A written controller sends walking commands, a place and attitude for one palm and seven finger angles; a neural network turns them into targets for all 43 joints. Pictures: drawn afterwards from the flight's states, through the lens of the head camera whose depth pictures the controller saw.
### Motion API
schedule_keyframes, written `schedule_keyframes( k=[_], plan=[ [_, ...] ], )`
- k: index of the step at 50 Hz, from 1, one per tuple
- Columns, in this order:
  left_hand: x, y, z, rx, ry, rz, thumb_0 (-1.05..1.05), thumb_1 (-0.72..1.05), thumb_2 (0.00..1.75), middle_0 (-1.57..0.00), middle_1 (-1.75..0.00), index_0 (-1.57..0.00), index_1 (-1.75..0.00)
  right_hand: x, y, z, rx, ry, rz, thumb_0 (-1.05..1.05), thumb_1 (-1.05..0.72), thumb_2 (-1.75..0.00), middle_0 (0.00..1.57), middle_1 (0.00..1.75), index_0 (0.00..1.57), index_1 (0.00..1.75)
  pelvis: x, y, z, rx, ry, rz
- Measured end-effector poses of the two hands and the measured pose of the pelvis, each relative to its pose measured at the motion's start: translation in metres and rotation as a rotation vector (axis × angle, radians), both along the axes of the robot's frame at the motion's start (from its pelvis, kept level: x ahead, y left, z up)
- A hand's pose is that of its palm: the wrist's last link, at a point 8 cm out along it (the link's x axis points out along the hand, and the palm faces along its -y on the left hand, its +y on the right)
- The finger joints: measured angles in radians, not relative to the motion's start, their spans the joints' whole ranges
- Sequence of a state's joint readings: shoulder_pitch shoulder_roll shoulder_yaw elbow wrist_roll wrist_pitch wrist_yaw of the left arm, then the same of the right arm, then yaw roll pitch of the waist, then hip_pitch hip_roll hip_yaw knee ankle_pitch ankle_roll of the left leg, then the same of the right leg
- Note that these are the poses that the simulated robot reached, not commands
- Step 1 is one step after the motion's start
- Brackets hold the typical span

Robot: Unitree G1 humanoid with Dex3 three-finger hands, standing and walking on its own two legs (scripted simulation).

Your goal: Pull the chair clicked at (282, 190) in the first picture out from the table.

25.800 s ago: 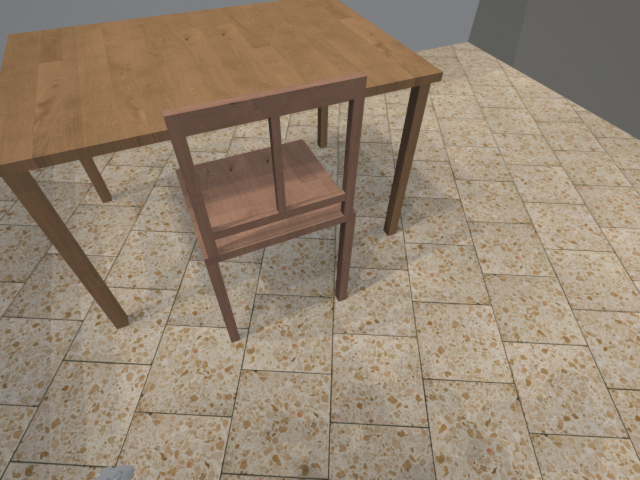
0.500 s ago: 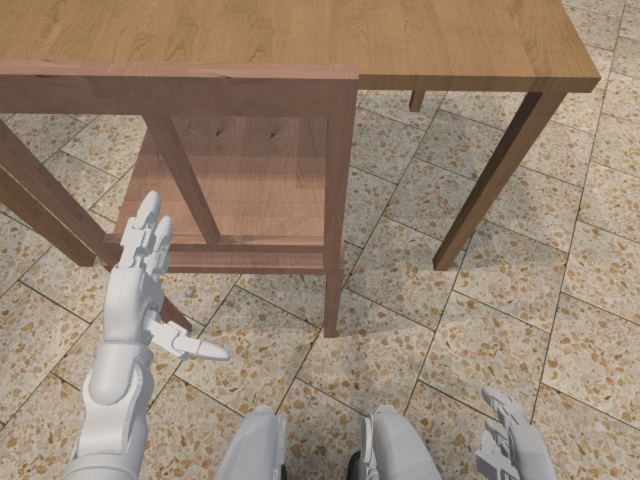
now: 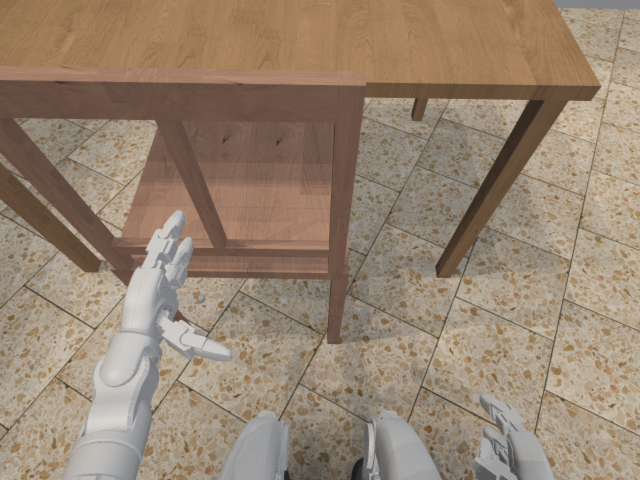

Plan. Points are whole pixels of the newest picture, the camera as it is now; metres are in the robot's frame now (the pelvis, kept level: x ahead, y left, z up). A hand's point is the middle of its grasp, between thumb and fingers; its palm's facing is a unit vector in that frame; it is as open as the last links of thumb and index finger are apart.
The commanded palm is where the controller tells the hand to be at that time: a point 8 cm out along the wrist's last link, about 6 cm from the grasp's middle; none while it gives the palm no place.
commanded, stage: aim the fingers beside a spindle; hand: left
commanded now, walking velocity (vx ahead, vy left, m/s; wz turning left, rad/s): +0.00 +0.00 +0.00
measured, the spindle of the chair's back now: (199, 192) +0.48 +0.19 +0.03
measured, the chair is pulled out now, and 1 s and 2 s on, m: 0.00 0.00 0.00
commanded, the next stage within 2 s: push the fingers through the gap in 0.82 s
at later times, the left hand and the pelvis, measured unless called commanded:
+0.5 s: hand (196, 287) +0.33 +0.16 +0.05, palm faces +0.03 -1.00 -0.05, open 16.9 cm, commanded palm +0.31 +0.23 +0.04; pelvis +0.00 +0.00 +0.00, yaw -1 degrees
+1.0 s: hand (188, 283) +0.34 +0.18 +0.02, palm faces +0.00 -1.00 -0.05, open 16.9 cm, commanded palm +0.32 +0.23 +0.03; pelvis +0.00 +0.00 +0.00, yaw +0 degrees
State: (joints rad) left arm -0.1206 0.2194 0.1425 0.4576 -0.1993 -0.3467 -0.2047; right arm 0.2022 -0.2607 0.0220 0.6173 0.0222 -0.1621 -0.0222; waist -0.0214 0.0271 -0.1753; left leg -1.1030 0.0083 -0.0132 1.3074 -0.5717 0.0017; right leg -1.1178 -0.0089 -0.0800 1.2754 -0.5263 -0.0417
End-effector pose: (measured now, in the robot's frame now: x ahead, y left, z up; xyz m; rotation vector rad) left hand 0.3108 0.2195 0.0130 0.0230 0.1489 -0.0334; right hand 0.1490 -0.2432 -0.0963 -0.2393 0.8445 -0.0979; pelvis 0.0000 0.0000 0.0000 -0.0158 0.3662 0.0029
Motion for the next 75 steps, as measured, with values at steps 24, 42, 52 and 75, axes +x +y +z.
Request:
schedule_keyframes(
  k=[24,42,52,75],
  plan=[
    [-0.007,-0.011,0.019,0.011,-0.172,0.038,-0.02,-0.50,0.31,-0.06,-0.08,-0.06,-0.08,0.002,0.004,0.004,-0.035,-0.025,0.008,0.01,-0.90,-0.90,0.20,0.30,0.20,0.30,0.000,0.004,-0.003,-0.003,0.007,-0.013],
    [-0.004,-0.013,0.036,0.032,-0.235,0.044,-0.02,-0.50,0.31,-0.06,-0.08,-0.06,-0.08,-0.002,-0.005,0.004,-0.037,-0.009,0.000,0.01,-0.90,-0.90,0.20,0.30,0.20,0.30,0.002,-0.002,0.000,0.003,0.005,-0.013],
    [0.004,0.007,-0.007,-0.004,0.103,0.012,-0.01,-0.50,0.31,-0.05,-0.08,-0.06,-0.08,-0.001,-0.004,0.004,0.003,0.003,-0.018,0.01,-0.90,-0.90,0.20,0.30,0.20,0.30,0.002,-0.002,0.006,0.002,-0.002,-0.002],
    [0.045,-0.003,0.037,0.010,-0.221,0.065,-0.02,-0.50,0.30,-0.06,-0.08,-0.06,-0.08,-0.033,-0.002,-0.006,-0.023,0.081,-0.032,0.01,-0.90,-0.90,0.20,0.30,0.20,0.30,-0.003,0.003,0.001,0.000,0.019,-0.013]
  ],
)
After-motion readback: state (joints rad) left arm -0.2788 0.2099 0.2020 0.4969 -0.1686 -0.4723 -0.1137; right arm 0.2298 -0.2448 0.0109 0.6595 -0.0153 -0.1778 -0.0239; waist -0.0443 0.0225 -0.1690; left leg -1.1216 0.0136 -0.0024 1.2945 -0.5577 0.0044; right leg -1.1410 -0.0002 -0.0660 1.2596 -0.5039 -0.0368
